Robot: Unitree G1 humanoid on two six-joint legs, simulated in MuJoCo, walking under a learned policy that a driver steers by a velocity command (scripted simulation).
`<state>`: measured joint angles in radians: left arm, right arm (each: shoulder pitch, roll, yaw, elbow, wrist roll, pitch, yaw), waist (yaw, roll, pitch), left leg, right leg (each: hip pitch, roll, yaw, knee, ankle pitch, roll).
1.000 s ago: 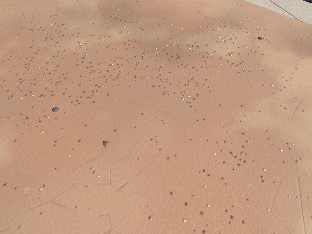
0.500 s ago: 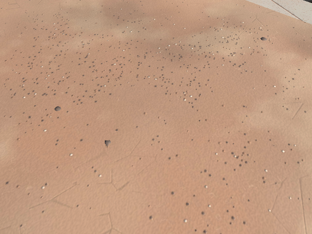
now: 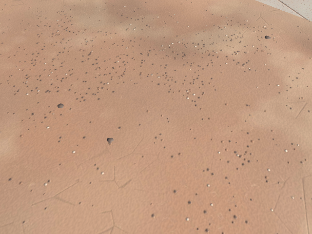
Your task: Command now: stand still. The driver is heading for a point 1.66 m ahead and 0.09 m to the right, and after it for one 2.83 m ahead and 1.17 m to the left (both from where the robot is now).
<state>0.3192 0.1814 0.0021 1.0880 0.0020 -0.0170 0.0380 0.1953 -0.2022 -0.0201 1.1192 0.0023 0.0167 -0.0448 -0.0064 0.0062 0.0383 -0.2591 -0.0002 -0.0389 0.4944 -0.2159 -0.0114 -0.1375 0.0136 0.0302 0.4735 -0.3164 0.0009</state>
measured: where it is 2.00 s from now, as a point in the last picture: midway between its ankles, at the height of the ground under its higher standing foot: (164, 174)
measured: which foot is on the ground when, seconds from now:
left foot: down 0.00-1.00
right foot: down 0.00-0.70, up 0.72-1.00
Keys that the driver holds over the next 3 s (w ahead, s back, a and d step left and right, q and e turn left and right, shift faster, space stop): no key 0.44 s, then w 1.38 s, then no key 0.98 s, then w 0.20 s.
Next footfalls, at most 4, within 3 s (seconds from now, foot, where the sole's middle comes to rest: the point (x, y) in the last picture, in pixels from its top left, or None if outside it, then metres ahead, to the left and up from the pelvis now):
1.16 right None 0.46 -0.11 -0.77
1.72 left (137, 177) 0.78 0.12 -0.77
2.16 right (180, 144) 0.97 -0.10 -0.77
2.36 left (135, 163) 0.86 0.13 -0.77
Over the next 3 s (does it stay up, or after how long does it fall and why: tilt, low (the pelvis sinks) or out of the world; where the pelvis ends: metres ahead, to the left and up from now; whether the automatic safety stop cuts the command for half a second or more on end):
stays up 0.91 0.01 -0.01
